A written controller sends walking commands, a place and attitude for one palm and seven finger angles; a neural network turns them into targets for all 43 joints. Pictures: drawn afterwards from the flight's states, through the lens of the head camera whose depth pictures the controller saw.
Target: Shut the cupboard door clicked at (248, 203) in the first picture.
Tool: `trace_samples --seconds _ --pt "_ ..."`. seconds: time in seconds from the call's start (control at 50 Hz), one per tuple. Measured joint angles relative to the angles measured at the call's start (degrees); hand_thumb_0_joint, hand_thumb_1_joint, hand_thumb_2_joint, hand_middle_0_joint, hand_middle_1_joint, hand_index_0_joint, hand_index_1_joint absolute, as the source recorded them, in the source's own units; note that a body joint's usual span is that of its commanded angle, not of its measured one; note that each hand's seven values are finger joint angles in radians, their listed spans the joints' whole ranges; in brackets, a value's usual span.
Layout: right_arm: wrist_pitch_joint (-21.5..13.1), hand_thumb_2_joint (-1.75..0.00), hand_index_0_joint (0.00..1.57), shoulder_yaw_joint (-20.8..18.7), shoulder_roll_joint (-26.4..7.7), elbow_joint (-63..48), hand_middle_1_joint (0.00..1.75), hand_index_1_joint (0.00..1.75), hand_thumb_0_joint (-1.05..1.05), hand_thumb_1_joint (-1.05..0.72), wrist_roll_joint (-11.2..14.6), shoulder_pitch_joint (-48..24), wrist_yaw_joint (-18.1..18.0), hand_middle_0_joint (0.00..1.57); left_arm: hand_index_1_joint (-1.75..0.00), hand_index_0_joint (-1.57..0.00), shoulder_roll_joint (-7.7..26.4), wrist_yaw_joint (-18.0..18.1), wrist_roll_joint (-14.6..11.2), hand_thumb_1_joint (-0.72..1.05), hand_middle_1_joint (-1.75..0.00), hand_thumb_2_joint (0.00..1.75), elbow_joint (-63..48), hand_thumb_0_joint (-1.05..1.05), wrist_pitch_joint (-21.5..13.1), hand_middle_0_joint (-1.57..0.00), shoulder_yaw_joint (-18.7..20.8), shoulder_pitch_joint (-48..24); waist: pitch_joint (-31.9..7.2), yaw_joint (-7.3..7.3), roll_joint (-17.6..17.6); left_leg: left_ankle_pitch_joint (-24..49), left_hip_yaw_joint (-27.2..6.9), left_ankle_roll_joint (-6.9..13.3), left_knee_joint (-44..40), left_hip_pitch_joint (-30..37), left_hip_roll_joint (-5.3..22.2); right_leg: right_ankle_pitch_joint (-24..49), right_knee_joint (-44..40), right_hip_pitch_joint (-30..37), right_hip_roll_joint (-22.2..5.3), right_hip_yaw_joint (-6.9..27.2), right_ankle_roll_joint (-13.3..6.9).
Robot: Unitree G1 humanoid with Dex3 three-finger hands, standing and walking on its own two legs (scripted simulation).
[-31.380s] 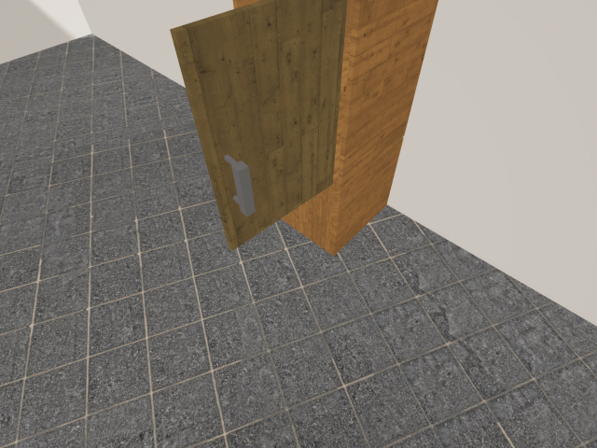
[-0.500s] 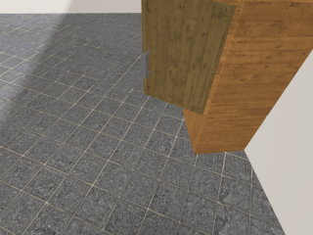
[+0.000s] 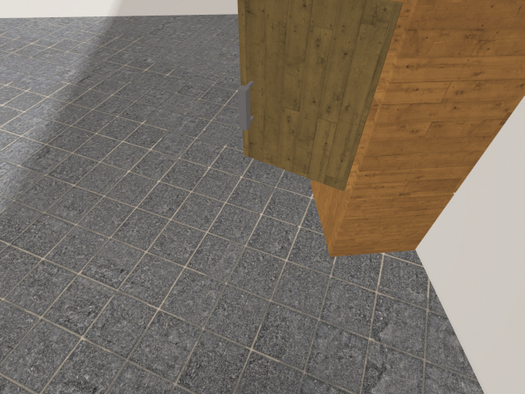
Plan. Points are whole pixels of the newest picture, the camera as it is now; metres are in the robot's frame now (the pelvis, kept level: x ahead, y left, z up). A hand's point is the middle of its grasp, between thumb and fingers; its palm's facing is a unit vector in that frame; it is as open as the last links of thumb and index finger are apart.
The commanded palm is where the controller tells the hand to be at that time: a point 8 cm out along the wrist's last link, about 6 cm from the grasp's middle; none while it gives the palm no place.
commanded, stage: look to check the result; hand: left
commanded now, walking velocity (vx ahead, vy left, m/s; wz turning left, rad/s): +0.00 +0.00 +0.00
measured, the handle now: (247, 105) +0.95 +0.10 -0.10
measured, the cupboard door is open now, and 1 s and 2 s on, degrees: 57 57 57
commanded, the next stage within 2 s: walk to a spot facing it in 0.04 s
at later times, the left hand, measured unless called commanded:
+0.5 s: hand out of the picture +0.01 +0.21 -0.20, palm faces +0.16 -0.96 -0.22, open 7.4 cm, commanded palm none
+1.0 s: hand out of the picture -0.04 +0.17 -0.16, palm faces +0.42 -0.85 -0.31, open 7.4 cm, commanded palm none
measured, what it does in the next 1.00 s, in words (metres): steps on the spot, turning left: right foot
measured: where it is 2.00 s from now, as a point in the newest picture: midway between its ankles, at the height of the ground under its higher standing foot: outside the picture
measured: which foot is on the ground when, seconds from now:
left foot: down 0.00-0.80, up 0.82-1.00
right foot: down 0.00-0.48, up 0.50-0.80, down 0.82-1.00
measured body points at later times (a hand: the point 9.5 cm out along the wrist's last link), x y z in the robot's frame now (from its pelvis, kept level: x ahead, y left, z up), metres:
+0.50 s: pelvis +0.00 +0.01 -0.02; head +0.04 +0.03 +0.42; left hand +0.01 +0.26 -0.18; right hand +0.06 -0.23 -0.17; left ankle +0.04 +0.12 -0.74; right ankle -0.04 -0.11 -0.74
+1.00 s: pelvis -0.02 -0.05 -0.01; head +0.03 -0.05 +0.44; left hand -0.06 +0.22 -0.13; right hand +0.16 -0.27 -0.16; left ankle -0.07 +0.08 -0.67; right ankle +0.01 -0.16 -0.74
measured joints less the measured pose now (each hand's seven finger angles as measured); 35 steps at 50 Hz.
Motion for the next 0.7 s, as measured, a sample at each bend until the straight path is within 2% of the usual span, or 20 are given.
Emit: trace_samples --seconds 0.18,0.26,0.36,0.42,0.48,0.5,0.54,0.58,0.62,0.7 --pt "-0.2 -0.89 0.2 0.0 -1.2 -0.1 0.3 0.3 0.01 -0.91 0.0 -1.4 0.1 0.2 -0.3 -0.2 0.8 -0.2 0.0 0.9 -0.3 0.9 -0.3 0.0 -0.2 -0.2 0.0 -1.6 -0.2 0.03 -0.1 -0.1 -0.2 -0.3 -0.7 0.9 0.1 0.0 -1.1 1.1 0.2 -0.2 -0.2" --pt "0.2 -0.89 0.2 -0.1 -1.4 -0.8 0.3 0.3 0.01 -0.91 -0.1 -1.4 0.0 0.2 -0.3 -0.2 1.1 0.0 0.0 0.9 -0.3 0.9 -1.2 0.0 0.1 -0.2 0.4 -2.1 -0.2 -0.38 -0.2 -0.4 -0.9 -0.4 0.3 0.0 -0.1 -0.7 0.1 0.5 0.0 -1.0 -0.2" --pt "1.5 -0.9 0.2 -0.6 -1.1 -2.3 0.3 0.3 0.01 -0.91 -0.2 -0.7 0.5 0.2 -0.3 -0.2 0.9 0.0 0.1 0.9 -0.3 0.9 -3.9 0.0 0.8 -0.2 1.5 -2.6 1.0 -0.69 0.0 -2.9 -3.4 -0.3 6.5 -3.8 -0.8 -3.8 5.1 -1.4 -0.7 -3.4 -0.3" --pt "2.3 -0.89 0.2 -1.2 -1.1 -3.6 0.3 0.3 0.01 -0.91 -0.3 -0.2 1.0 0.2 -0.3 -0.2 0.9 0.0 0.4 0.9 -0.3 0.9 -5.7 0.0 1.2 -0.2 2.1 -2.7 2.2 -0.94 0.3 -6.1 -3.5 -0.2 12.6 -6.5 -0.8 -6.3 9.0 -2.2 -1.3 -5.5 0.0" --pt "2.6 -0.89 0.2 -1.5 -0.5 -4.8 0.3 0.3 0.01 -0.91 -0.4 -0.3 1.5 0.2 -0.3 -0.2 1.6 0.0 0.5 0.9 -0.3 0.9 -6.9 0.0 1.7 -0.2 2.7 -2.9 3.6 -0.57 -1.9 -7.2 -3.4 1.6 14.9 -7.3 -2.6 -9.0 14.1 -3.7 -3.6 -6.2 0.8" --pt "2.3 -0.89 0.2 -1.5 -0.4 -5.5 0.3 0.3 0.01 -0.91 -0.6 -0.4 1.5 0.2 -0.3 -0.2 1.9 0.1 0.3 0.9 -0.3 0.9 -7.3 0.0 2.1 -0.2 2.8 -3.1 3.7 -0.5 -2.3 -7.1 -3.4 2.0 15.1 -7.8 -3.1 -10.9 17.6 -5.5 -3.9 -5.7 1.1" --pt "1.7 -0.89 0.2 -1.5 -0.2 -6.8 0.3 0.3 0.01 -0.91 -0.9 -0.7 1.3 0.2 -0.3 -0.2 2.3 0.2 0.2 0.9 -0.3 0.9 -7.9 0.0 3.2 -0.2 3.0 -4.0 4.0 -0.81 -2.2 -6.0 -4.0 2.3 13.9 -8.6 -3.5 -15.0 27.7 -10.4 -2.6 -2.7 1.1" --pt "1.3 -0.89 0.2 -1.4 -0.1 -7.9 0.3 0.3 0.01 -0.91 -1.0 -0.8 1.1 0.2 -0.3 -0.2 2.8 0.0 0.2 0.9 -0.3 0.9 -8.8 0.0 3.4 -0.2 3.2 -5.0 3.9 -1.13 -1.7 -3.8 -5.2 2.3 11.2 -8.9 -3.9 -13.9 34.4 -14.4 -1.4 -0.6 1.3" --pt "1.3 -0.89 0.2 -1.4 -0.3 -8.5 0.3 0.3 0.01 -0.91 -1.1 -0.8 0.9 0.2 -0.3 -0.2 3.1 -0.3 0.2 0.9 -0.3 0.9 -10.1 0.0 3.2 -0.2 3.4 -6.0 3.7 -1.28 -1.0 -1.5 -6.5 2.2 8.1 -8.8 -4.2 -12.0 35.5 -16.6 -0.8 0.6 1.6" --pt "1.6 -0.89 0.2 -1.7 -1.4 -9.5 0.3 0.3 0.01 -0.91 -1.2 -0.9 1.0 0.2 -0.3 -0.2 3.3 -0.6 0.2 0.9 -0.3 0.9 -12.8 0.0 2.6 -0.2 3.4 -7.8 3.1 -1.56 0.6 2.1 -9.7 1.4 3.9 -9.2 -4.5 -10.8 30.0 -17.2 -0.1 2.1 2.1"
